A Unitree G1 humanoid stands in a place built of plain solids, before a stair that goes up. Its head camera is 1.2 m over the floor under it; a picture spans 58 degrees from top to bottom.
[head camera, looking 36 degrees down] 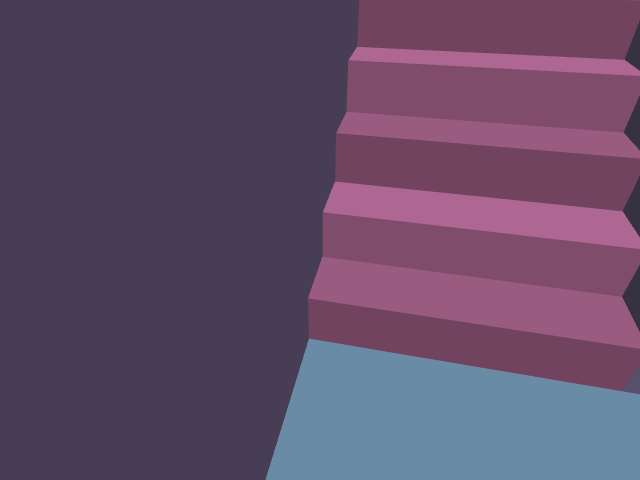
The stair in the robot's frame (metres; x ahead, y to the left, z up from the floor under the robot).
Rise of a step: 0.20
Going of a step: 0.23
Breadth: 1.02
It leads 12 degrees to the right of straight ahead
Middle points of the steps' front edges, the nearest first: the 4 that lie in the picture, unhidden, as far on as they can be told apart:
0.94 -0.46 0.20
1.16 -0.51 0.40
1.39 -0.56 0.59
1.61 -0.60 0.79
